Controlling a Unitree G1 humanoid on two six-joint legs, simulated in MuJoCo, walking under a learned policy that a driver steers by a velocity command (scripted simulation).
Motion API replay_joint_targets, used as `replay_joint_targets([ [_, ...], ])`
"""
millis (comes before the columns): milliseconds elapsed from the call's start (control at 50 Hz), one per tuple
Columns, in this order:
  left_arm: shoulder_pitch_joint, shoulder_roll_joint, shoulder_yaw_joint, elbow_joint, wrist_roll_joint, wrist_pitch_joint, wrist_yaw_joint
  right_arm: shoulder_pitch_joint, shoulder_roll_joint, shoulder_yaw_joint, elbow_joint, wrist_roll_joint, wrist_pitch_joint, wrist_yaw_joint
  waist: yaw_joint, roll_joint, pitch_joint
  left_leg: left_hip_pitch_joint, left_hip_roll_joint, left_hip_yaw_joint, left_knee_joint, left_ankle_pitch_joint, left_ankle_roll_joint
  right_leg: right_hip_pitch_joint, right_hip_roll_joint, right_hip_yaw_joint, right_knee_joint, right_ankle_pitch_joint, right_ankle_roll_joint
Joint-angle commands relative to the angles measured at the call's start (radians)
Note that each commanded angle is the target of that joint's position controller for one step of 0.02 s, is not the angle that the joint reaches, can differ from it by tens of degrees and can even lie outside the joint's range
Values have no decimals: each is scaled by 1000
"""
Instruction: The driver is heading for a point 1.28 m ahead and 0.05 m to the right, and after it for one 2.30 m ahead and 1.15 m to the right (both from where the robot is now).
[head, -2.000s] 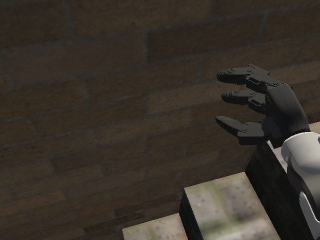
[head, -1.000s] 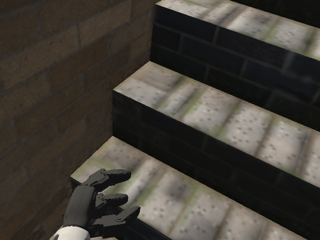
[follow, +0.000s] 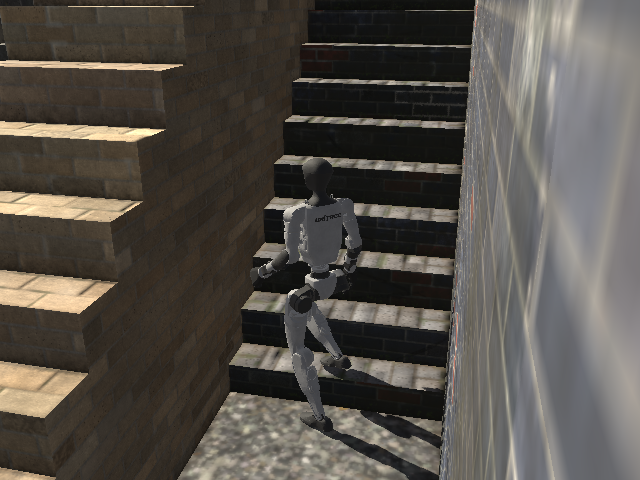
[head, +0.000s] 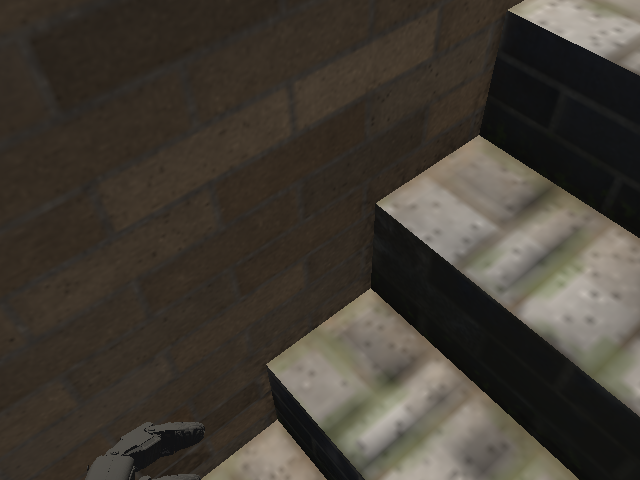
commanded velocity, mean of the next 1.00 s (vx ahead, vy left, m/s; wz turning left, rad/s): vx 0.62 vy -0.47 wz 0.01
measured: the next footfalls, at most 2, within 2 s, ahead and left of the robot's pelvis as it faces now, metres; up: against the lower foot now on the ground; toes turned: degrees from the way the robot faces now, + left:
right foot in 0.06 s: +0.06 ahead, -0.06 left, +0.16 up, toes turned +0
left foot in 0.44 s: -0.01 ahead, +0.16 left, +0.00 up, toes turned -6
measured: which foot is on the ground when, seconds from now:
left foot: down 0.00-0.06, up 0.08-0.42, down 0.44-0.66, up 0.68-1.00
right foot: up 0.00-0.04, down 0.06-0.40, up 0.42-0.60, down 0.62-1.00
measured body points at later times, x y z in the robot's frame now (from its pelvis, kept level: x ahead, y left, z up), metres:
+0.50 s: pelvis +0.00 +0.03 +0.03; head +0.02 +0.03 +0.48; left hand +0.31 +0.14 +0.01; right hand +0.03 -0.25 -0.08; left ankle -0.04 +0.16 -0.71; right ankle -0.04 -0.07 -0.53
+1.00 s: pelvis -0.02 +0.01 +0.11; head +0.00 +0.04 +0.56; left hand +0.09 +0.25 +0.00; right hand +0.22 -0.24 +0.05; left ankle -0.05 +0.09 -0.64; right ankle -0.05 -0.10 -0.57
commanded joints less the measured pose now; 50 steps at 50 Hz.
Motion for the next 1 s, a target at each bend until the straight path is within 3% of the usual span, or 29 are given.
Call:
replay_joint_targets([
  [20,-85,62,-14,-75,48,7,-40,62,-205,-49,-97,56,-44,-48,-42,-63,-158,-26,185,-32,166,2650,-6,246,74,-144,-476,-216,-64],
  [40,-32,88,18,-41,29,23,-66,151,-227,-51,-53,68,-17,-61,-35,-23,-219,-208,161,-65,253,2362,18,472,115,-96,-514,-179,-93],
  [60,247,141,38,37,33,50,-65,11,-301,-62,-98,92,-21,-29,132,-99,-337,-363,170,-123,487,1950,101,694,87,78,-609,-69,-161],
  [80,356,295,78,44,78,72,-50,-274,-244,-58,-190,96,-19,24,277,-501,-355,-549,-138,-105,852,494,102,652,-63,620,-1238,-158,-273],
  [100,75,298,96,-26,69,65,-3,-447,-154,-35,-255,53,-15,67,253,-610,-209,-639,-289,-261,1179,-79,80,427,-155,1055,-1605,-57,-348],
  [120,-61,219,75,-30,56,45,16,-374,-66,-6,-274,-1,-10,78,121,-411,-101,-658,-221,-332,1261,-56,89,283,-175,1048,-1475,-173,-375],
  [140,-88,166,56,-17,54,34,23,-306,-25,14,-265,-21,-11,70,56,-275,-49,-602,-201,-318,1251,-80,81,129,-177,945,-1348,-120,-342],
  [160,-118,112,47,-19,50,26,24,-184,-28,14,-240,-28,-15,57,-33,-153,1,-471,-154,-372,1188,-164,92,-78,-167,834,-1183,32,-269],
  [200,-207,57,33,-64,64,-6,40,-3,-79,-6,-173,-22,-31,42,-88,-30,-34,-301,-147,-327,1135,-167,75,-229,-186,695,-1053,283,-265],
  [220,-199,51,29,-65,51,-20,40,15,-62,-5,-168,-7,-35,38,-80,-40,-29,-315,-145,-271,1098,-173,58,-207,-181,611,-1020,464,-268],
  [280,-50,99,37,3,87,-41,43,-9,-44,0,-194,35,-55,25,-37,-63,-46,-375,-106,-156,684,-78,43,42,-155,445,-1024,668,-190],
  [380,-27,12,7,-25,81,7,3,87,19,15,-97,98,-18,3,-47,-91,-96,-84,-56,0,-285,784,24,261,60,282,-799,289,-43],
  [420,-63,-24,-10,-76,46,-10,-16,1,5,26,-90,69,-24,-9,-31,-14,-112,-106,47,-31,-326,1089,25,285,138,208,-369,214,-6],
  [460,-36,17,-2,-157,7,-33,-14,-154,-92,33,-132,26,-54,-16,58,15,-164,-54,226,-156,-144,1617,49,121,123,175,96,13,72],
  [480,108,73,-6,-155,-6,-33,19,-206,-204,-17,-149,-16,-90,17,133,102,-155,9,428,-265,-47,1927,188,51,33,154,179,-73,80],
  [500,46,66,-26,-175,-27,-37,52,-175,-241,-24,-145,-31,-122,25,109,98,-120,199,448,-292,-37,1842,242,-220,-43,302,194,-116,51],
  [540,-144,46,-46,-202,5,-49,54,-36,-225,-33,-94,-25,-128,3,-16,-50,-148,359,382,-291,-61,1733,276,-370,-76,193,144,-68,35],
  [580,-174,-33,-81,-204,19,-45,10,-80,-230,-48,-74,7,-105,-11,27,-102,-142,148,252,-173,-112,1829,181,-50,-127,9,-393,-89,11],
  [620,-47,-57,-68,-181,17,-26,-18,38,-279,-91,-45,62,-63,-15,18,100,-184,29,252,-183,-113,1889,148,266,6,-34,-631,-197,-6],
  [640,190,40,-25,-118,55,-15,-23,-62,-293,-89,-74,125,-47,7,181,-41,-291,-2,203,-125,81,1840,140,354,16,59,-750,23,-56],
  [660,176,101,-11,-108,85,-5,-30,-107,-246,-85,-130,115,-25,21,184,-309,-311,-142,24,-125,220,1218,110,362,-55,303,-1019,-24,-110],
  [680,90,140,-8,-135,95,0,-19,-263,-149,-70,-184,82,-3,38,223,-620,-224,-384,-241,-152,577,31,89,291,-245,694,-1376,-74,-257],
  [700,-48,86,-17,-137,110,-48,-18,-321,-55,-67,-266,36,19,29,133,-441,-145,-494,-315,-299,1007,-329,105,278,-333,657,-1280,447,-316],
  [720,-120,77,-17,-138,102,-82,0,-225,-9,-50,-283,17,19,23,35,-295,-186,-531,-268,-383,1203,-396,118,267,-418,631,-1118,696,-302],
  [760,-168,33,-4,-89,91,-101,51,10,-60,-58,-265,-8,-7,20,-143,-81,-193,-384,-94,-334,1167,-192,122,124,-428,502,-916,529,-126],
  [800,-5,4,-2,-34,63,-75,67,-75,-94,-59,-252,-20,-9,24,-2,-48,-128,-607,-112,-197,1060,-113,38,380,-400,439,-1096,435,-175],
  [860,127,63,28,33,81,-54,70,-168,-81,-32,-294,40,5,68,46,-116,-52,-623,-53,-223,603,-115,59,520,-403,314,-1170,482,-113],
  [920,67,44,27,25,81,-40,54,-14,-82,-41,-220,55,13,74,-28,-180,-83,-290,-33,-141,247,99,69,445,-347,105,-1111,518,-88],
  [1000,-25,18,21,-14,38,-45,44,247,-92,-49,-81,30,12,73,-178,20,-127,123,-66,-22,-289,762,29,324,-215,-167,-594,610,-31],
])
